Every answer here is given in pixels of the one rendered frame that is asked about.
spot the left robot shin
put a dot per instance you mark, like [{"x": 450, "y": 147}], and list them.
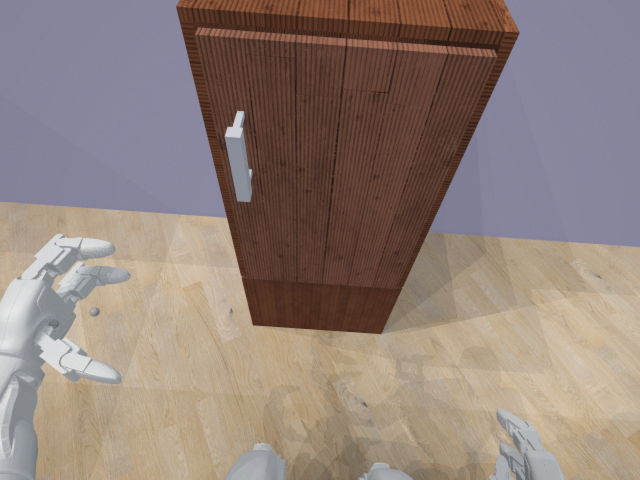
[{"x": 262, "y": 446}]

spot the left robot forearm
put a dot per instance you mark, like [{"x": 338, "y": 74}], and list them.
[{"x": 20, "y": 378}]

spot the left robot hand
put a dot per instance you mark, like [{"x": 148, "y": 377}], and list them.
[{"x": 29, "y": 304}]

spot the cupboard door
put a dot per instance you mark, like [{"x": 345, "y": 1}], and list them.
[{"x": 349, "y": 142}]

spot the right robot shin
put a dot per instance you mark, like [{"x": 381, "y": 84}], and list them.
[{"x": 379, "y": 465}]

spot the right robot hand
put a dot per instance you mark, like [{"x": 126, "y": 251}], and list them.
[{"x": 536, "y": 464}]

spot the robot shin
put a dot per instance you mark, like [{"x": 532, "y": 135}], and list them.
[
  {"x": 262, "y": 446},
  {"x": 379, "y": 465}
]

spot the handle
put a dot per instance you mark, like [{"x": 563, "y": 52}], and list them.
[{"x": 237, "y": 154}]

